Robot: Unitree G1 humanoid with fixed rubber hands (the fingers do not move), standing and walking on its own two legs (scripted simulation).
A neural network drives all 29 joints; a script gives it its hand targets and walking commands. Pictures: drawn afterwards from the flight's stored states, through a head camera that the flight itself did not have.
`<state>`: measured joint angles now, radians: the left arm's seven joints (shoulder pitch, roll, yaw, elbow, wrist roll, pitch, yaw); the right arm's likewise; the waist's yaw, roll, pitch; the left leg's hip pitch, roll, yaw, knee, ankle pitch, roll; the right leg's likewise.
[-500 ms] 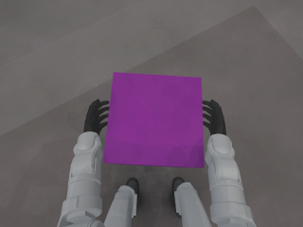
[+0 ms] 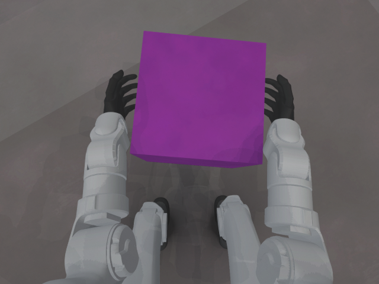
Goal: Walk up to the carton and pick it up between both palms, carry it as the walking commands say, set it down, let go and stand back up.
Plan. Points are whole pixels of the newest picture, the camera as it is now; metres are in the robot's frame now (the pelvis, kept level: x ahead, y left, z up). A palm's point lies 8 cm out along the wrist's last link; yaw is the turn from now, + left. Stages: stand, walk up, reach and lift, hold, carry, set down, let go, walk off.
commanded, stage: set down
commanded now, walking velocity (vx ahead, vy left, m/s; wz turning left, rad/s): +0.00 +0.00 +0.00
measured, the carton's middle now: (196, 112) +0.47 -0.04 -0.18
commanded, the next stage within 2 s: none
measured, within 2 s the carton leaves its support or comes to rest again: rests again in 1.90 s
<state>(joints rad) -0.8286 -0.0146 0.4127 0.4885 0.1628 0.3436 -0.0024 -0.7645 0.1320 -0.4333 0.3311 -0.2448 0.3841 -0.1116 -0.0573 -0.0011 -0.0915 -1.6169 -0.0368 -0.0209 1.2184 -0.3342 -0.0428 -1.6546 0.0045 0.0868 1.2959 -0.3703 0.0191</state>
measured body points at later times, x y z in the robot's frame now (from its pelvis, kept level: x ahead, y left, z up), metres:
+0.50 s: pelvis -0.06 +0.01 -0.08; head +0.30 -0.02 +0.18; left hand +0.50 +0.12 -0.21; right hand +0.44 -0.20 -0.21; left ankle +0.10 +0.14 -0.58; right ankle +0.09 -0.12 -0.58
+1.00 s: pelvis -0.05 +0.01 -0.13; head +0.33 -0.02 +0.09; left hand +0.53 +0.13 -0.30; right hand +0.49 -0.20 -0.29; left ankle +0.10 +0.14 -0.58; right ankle +0.09 -0.12 -0.58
